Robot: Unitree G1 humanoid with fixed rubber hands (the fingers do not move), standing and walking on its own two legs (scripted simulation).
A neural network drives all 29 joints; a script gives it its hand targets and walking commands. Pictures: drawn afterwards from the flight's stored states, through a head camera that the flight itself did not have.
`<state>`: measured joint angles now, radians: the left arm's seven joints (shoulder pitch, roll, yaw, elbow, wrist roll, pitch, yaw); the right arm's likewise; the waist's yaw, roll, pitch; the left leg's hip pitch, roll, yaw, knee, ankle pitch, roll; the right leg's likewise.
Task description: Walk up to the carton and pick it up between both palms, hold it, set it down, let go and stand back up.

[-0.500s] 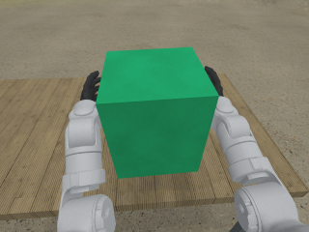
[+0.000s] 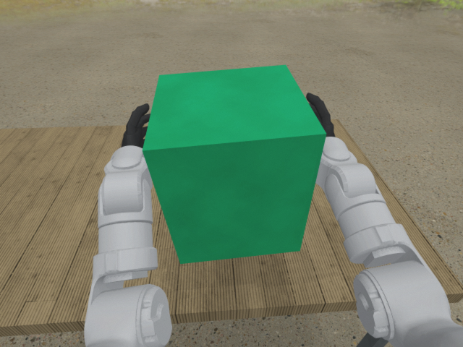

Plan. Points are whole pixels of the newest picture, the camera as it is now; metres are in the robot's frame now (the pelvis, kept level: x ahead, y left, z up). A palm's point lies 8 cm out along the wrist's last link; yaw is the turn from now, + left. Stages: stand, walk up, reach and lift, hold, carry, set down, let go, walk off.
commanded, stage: reach and lift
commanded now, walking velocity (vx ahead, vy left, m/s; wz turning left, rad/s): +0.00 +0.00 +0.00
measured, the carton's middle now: (232, 166) +0.37 -0.01 +0.18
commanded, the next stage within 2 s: hold in 0.16 s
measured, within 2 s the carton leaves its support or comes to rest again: neither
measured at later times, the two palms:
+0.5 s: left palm (125, 148) +0.37 +0.16 +0.23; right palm (319, 128) +0.37 -0.15 +0.25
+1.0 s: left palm (129, 145) +0.37 +0.15 +0.23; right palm (320, 129) +0.38 -0.15 +0.24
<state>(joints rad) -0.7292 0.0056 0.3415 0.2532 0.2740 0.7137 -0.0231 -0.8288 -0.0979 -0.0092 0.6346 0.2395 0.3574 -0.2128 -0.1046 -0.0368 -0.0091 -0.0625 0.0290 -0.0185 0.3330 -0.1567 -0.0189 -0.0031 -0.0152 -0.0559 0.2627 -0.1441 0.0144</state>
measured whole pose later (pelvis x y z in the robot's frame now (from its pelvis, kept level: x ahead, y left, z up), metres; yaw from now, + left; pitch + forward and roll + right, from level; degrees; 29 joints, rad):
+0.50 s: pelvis +0.00 +0.00 +0.00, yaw +0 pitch -8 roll -1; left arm -0.71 0.00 0.35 0.16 0.27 0.82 -0.02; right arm -0.87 -0.11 0.02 0.61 0.31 0.44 -0.23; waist -0.09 -0.03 -0.03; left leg -0.03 0.03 -0.02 0.34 -0.17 -0.02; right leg 0.02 -0.01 -0.05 0.27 -0.16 0.01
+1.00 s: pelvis +0.00 -0.01 +0.00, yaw +0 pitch -7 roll -1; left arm -0.78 0.03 0.37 0.26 0.25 0.81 -0.03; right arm -0.90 -0.12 0.01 0.65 0.30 0.48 -0.25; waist -0.09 -0.02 -0.04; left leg -0.07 0.03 -0.03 0.34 -0.16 -0.03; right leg -0.01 0.00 -0.05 0.28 -0.15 0.00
